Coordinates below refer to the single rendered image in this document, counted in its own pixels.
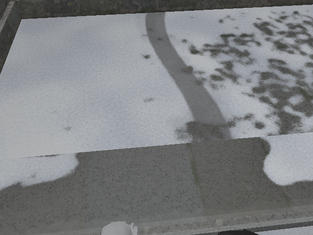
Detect robot left thigh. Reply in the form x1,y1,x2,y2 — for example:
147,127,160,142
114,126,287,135
102,221,139,235

